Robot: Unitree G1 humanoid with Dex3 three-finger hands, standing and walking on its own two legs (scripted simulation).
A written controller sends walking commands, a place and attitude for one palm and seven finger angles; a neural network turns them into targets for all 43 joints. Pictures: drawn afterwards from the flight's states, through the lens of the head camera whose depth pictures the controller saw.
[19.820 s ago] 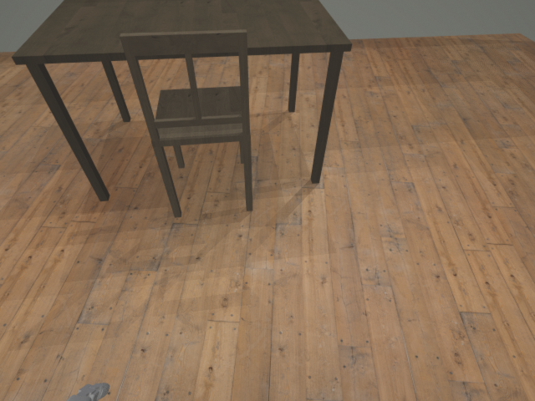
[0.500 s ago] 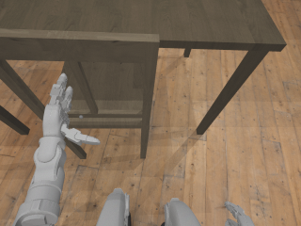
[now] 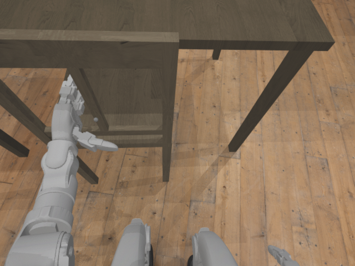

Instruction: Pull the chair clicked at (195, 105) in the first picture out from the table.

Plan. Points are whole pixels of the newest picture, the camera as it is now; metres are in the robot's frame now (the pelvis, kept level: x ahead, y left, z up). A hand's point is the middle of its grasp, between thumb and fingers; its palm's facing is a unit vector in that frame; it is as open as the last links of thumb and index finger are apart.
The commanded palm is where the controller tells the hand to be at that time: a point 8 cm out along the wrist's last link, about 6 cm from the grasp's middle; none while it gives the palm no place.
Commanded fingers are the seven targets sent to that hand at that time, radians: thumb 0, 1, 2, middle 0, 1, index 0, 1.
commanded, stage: push the fingers through the gap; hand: left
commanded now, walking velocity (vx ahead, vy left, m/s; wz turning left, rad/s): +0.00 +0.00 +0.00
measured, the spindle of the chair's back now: (92, 102) +0.48 +0.20 +0.02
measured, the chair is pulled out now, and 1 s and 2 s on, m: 0.00 0.00 0.03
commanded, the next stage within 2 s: hook a spindle and tug to test in 0.56 s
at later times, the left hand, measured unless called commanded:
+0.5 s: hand (95, 114) +0.44 +0.19 +0.03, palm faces +0.07 -1.00 -0.03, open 16.9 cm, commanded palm +0.42 +0.23 +0.03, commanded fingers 0.00 -0.50 0.30 -0.06 -0.08 -0.06 -0.08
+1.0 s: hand (97, 113) +0.44 +0.18 +0.03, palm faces +0.05 -1.00 -0.03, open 15.6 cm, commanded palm +0.42 +0.22 +0.03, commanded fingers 0.00 -0.33 0.37 -0.38 -1.07 -0.38 -1.07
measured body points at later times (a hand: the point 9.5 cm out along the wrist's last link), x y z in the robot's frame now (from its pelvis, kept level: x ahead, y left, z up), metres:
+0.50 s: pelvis +0.00 +0.00 +0.00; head +0.13 +0.02 +0.43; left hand +0.43 +0.24 +0.03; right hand +0.07 -0.27 -0.12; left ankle +0.06 +0.11 -0.61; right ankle +0.00 -0.11 -0.61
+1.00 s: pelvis +0.00 +0.01 +0.00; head +0.13 +0.03 +0.43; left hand +0.44 +0.23 +0.03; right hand +0.08 -0.25 -0.12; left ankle +0.06 +0.11 -0.61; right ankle +0.00 -0.11 -0.61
